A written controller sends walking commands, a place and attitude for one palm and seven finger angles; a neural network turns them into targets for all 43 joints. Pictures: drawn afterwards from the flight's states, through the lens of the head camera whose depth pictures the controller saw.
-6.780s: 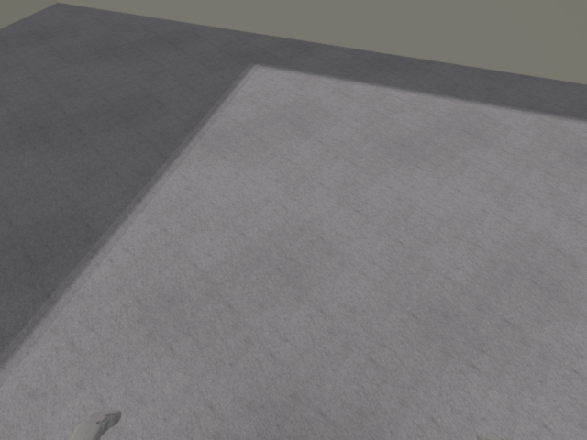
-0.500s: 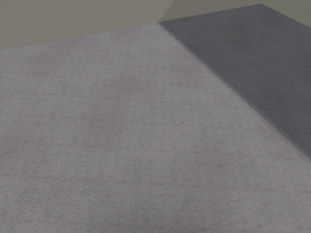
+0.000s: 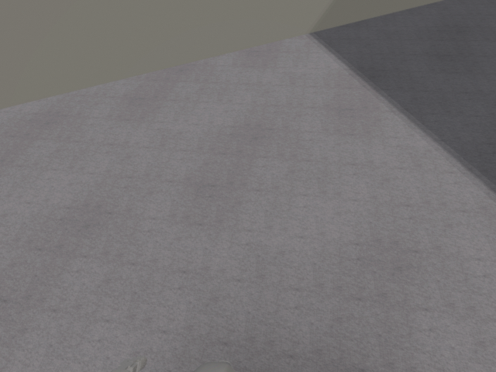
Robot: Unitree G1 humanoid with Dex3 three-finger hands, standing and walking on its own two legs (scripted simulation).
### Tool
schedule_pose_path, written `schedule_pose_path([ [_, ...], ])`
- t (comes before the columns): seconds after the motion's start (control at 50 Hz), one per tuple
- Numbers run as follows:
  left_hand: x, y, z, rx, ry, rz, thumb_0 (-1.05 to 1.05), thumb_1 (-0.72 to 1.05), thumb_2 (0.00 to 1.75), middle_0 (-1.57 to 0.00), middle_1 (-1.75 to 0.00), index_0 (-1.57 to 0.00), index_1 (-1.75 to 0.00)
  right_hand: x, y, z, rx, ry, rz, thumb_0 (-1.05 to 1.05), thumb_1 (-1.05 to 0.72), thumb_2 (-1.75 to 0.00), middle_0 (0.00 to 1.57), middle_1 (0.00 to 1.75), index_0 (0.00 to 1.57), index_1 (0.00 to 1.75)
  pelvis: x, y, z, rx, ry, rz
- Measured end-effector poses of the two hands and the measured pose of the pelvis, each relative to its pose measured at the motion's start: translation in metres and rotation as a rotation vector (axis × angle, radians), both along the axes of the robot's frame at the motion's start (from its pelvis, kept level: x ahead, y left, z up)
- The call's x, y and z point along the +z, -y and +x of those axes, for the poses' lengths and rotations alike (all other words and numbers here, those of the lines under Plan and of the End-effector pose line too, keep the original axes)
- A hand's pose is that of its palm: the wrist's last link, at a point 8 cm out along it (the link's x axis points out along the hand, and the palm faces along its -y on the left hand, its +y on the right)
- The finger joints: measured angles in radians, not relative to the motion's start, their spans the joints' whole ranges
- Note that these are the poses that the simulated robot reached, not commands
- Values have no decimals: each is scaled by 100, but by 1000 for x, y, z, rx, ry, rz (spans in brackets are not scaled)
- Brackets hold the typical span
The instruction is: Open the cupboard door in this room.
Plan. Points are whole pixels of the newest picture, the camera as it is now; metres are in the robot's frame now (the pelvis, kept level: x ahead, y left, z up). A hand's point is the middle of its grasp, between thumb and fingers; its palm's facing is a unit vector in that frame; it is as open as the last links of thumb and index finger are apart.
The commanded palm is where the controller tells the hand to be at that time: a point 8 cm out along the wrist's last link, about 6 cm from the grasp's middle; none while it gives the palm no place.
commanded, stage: turn or walk to find it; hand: left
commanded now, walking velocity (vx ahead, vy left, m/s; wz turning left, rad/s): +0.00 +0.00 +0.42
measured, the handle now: out of the picture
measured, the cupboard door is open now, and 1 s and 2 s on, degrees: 0 0 0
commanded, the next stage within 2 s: none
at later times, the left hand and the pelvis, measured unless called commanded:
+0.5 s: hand out of the picture -0.05 +0.26 -0.18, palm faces +0.27 -0.93 -0.25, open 7.4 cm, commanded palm none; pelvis -0.02 +0.05 +0.00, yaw +13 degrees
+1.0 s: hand out of the picture -0.02 +0.21 -0.14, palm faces +0.42 -0.86 -0.29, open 7.4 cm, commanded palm none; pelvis -0.04 -0.01 +0.00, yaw +25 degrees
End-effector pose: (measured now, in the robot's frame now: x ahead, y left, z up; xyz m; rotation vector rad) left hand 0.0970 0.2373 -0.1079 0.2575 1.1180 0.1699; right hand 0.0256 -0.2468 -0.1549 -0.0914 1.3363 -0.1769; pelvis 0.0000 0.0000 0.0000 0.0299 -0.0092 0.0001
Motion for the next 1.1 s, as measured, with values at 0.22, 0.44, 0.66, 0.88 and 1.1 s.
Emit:
schedule_pose_path([
  [0.22, -6, 0, -69, 144, -79, -28, 1, 91, 90, -20, -30, -20, -30, 10, 10, 7, 110, -59, -31, 1, -91, -90, 20, 29, 20, 30, 6, 1, -8, 113, 5, 3],
  [0.44, -47, -57, -153, 318, -207, -77, 1, 90, 90, -20, -30, -20, -30, 23, -54, 79, 307, 103, -92, 0, -91, -90, 20, 29, 20, 30, -11, -40, -22, 207, 2, -23],
  [0.66, -25, -78, -148, 365, -121, -65, 1, 91, 90, -20, -29, -20, -30, 38, -88, 86, 387, 145, -62, 0, -91, -90, 20, 30, 20, 30, 6, -48, -32, 284, 4, -42],
  [0.88, -6, -43, -118, 370, 28, 2, 1, 91, 90, -20, -29, -20, -30, 1, -44, 58, 394, 47, -2, 0, -91, -90, 20, 30, 20, 30, -6, -9, -38, 374, -2, -4],
  [1.1, 5, 10, -184, 514, -30, -10, 1, 90, 90, -20, -30, -20, -30, 6, -9, 62, 486, -27, -13, 1, -91, -90, 20, 29, 20, 30, 7, 17, -44, 502, 16, 19],
])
